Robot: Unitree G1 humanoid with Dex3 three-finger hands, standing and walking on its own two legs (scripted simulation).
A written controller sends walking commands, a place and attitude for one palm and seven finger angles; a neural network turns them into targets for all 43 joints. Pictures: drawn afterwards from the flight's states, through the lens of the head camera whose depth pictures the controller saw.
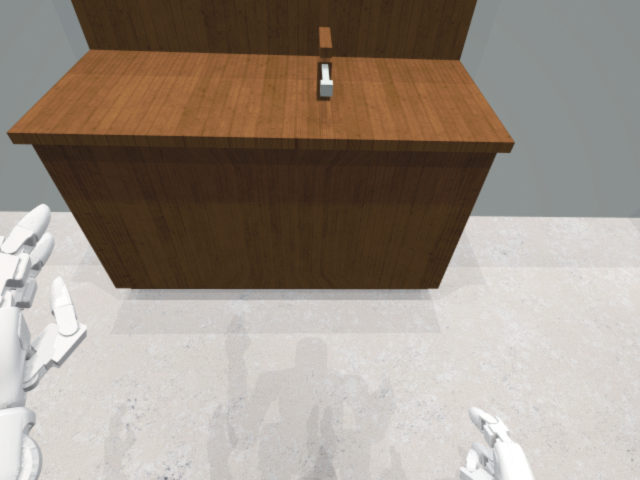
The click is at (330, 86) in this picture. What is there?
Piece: tap's lever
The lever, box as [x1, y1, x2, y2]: [320, 80, 332, 96]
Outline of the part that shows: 321,80 320,95 331,96 332,80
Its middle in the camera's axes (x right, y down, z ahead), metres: +0.01 -0.35 +0.89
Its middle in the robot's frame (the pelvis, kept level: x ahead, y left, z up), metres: +0.91 +0.05 +0.07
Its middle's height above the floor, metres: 0.84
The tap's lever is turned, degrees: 0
